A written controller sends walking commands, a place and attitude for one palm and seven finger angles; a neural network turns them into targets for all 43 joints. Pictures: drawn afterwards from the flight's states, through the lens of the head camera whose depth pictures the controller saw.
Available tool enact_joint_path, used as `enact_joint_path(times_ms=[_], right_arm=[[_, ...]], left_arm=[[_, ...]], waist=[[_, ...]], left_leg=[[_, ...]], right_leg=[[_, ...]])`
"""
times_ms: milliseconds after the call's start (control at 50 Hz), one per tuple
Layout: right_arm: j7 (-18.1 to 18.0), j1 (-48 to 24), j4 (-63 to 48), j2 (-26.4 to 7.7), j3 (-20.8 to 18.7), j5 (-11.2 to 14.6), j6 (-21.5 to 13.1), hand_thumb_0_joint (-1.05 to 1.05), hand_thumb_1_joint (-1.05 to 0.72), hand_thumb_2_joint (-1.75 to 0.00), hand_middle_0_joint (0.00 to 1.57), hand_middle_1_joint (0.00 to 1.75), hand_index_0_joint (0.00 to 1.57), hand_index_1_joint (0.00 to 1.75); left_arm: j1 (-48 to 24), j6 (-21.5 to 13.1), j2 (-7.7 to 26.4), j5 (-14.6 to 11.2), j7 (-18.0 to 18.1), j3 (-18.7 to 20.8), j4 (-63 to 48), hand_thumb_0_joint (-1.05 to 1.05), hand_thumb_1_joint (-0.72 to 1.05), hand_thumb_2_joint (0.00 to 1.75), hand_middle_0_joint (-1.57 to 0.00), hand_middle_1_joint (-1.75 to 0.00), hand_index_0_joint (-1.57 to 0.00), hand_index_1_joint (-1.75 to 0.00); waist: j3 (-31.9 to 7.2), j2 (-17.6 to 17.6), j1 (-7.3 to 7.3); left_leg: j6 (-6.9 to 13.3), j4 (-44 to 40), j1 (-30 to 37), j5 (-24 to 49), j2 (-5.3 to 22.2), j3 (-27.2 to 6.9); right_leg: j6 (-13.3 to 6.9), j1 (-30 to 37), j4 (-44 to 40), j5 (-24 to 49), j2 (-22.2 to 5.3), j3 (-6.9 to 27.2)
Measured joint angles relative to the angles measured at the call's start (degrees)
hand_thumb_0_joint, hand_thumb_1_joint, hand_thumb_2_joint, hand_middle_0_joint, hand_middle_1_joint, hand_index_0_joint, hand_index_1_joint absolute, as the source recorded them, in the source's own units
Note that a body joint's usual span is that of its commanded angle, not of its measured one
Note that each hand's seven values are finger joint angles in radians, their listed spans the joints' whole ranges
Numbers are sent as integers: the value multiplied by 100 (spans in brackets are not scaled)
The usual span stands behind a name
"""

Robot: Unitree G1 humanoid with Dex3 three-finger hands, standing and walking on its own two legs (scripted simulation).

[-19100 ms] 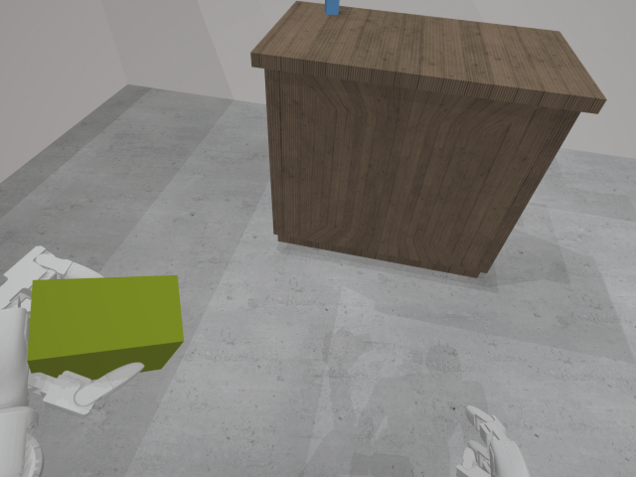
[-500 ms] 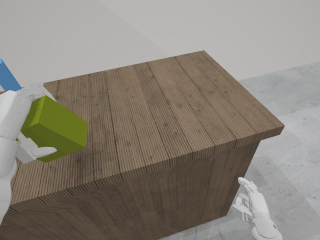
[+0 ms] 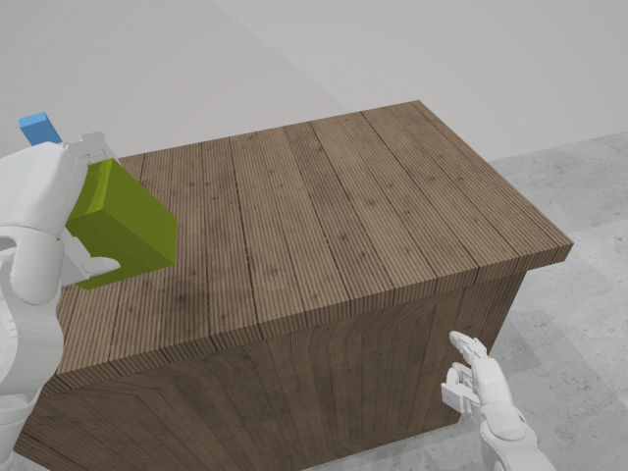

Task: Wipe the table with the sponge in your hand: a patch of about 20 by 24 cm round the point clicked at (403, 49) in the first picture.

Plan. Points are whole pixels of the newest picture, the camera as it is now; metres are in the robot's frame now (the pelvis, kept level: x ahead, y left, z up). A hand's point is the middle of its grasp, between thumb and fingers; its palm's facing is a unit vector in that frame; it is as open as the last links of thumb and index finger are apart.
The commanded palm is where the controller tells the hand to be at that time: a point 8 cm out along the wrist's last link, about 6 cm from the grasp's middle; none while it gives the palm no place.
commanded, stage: turn the palm down, sponge in hand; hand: left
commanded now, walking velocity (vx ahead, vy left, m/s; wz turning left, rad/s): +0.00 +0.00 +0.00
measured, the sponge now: (110, 238) +0.26 +0.28 +0.21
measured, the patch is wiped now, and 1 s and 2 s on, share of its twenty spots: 0.00 0.00 0.00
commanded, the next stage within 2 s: move the sponge above the wiping area in 0.50 s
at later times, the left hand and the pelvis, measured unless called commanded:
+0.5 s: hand (101, 221) +0.25 +0.27 +0.24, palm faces +0.33 -0.09 -0.94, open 10.6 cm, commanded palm +0.19 +0.27 +0.31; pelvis +0.00 -0.01 +0.00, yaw +0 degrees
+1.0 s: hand (108, 228) +0.26 +0.28 +0.22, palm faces +0.28 -0.09 -0.96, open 10.6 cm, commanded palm +0.21 +0.27 +0.30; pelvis +0.01 -0.01 +0.00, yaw +0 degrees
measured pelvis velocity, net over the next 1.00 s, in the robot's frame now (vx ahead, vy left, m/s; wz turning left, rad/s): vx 0.01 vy -0.01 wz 0.00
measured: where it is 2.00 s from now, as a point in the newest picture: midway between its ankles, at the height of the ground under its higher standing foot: outside the picture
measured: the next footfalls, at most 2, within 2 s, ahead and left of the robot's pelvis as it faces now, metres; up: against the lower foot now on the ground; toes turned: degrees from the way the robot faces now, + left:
none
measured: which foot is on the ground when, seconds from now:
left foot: down 0.00-1.00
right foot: down 0.00-1.00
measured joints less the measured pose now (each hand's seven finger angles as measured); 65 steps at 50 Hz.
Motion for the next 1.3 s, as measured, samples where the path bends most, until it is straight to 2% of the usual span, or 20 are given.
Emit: enact_joint_path(times_ms=[180,380,600,900,1160,1300], right_arm=[[14,20,32,-7,3,-28,-73,1,-90,-90,20,30,20,30],[35,44,107,-58,-80,-44,-91,1,-90,-90,20,30,20,30],[41,121,62,-90,-132,-47,-118,1,-90,-90,20,30,20,30],[92,116,46,-55,-129,-43,-68,1,-90,-90,20,30,20,30],[56,63,114,-24,-98,-55,-139,1,-90,-90,20,30,20,30],[89,55,106,1,-72,-54,-81,1,-90,-90,20,30,20,30]], left_arm=[[106,-189,-132,219,104,-196,218,-1,-54,103,-68,-131,-70,-130],[65,-352,-112,216,220,-122,310,-1,-54,103,-68,-130,-70,-130],[189,-388,-187,199,206,-117,317,-1,-54,103,-68,-130,-70,-130],[338,-337,-229,236,229,-56,271,0,-54,103,-68,-130,-70,-130],[46,-325,-343,476,182,-425,609,0,-54,103,-68,-130,-70,-130],[-50,-302,-265,550,126,-350,899,0,-54,103,-68,-130,-70,-130]], waist=[[34,18,5],[11,46,-8],[-19,43,-48],[-50,49,-28],[0,14,7],[-33,0,-51]], left_leg=[[-55,84,-9,-13,56,-11],[-98,81,49,-30,103,-10],[-102,65,62,-64,109,7],[-83,-9,97,-80,94,13],[-66,-64,115,-59,65,-23],[-71,-79,80,-59,80,-18]], right_leg=[[-63,-23,100,-18,57,-8],[-104,28,94,-26,104,-3],[-110,30,86,-57,111,18],[-87,82,-22,-54,98,29],[-80,123,-96,-38,73,-5],[-82,93,-132,-22,88,3]])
